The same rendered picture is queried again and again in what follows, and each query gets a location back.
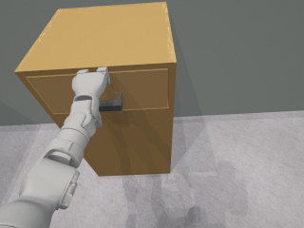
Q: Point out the handle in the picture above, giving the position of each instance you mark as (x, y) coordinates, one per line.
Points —
(111, 105)

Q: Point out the drawer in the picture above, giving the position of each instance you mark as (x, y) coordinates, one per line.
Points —
(142, 88)

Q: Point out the cabinet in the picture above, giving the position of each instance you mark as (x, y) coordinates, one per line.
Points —
(121, 38)

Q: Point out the robot left hand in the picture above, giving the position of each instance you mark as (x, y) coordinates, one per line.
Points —
(93, 83)

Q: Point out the left robot forearm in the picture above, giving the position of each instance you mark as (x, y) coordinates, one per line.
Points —
(70, 143)

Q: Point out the robot left upper arm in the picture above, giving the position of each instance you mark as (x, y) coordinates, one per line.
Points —
(50, 186)

